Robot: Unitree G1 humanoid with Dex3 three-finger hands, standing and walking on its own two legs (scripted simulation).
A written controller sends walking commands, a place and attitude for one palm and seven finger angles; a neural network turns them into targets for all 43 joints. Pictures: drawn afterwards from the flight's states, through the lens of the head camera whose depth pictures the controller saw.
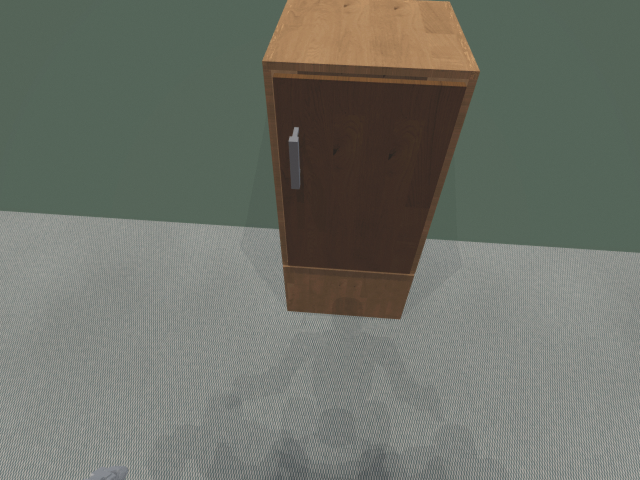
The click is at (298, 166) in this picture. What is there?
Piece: cupboard door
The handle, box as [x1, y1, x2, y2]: [288, 127, 299, 188]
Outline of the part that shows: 294,127 293,134 289,137 288,141 291,188 299,188 299,158 297,136 298,127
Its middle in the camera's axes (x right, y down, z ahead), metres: -0.06 -0.18 +0.85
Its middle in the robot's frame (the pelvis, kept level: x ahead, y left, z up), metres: +0.75 +0.09 -0.04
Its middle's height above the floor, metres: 0.73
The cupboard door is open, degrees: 0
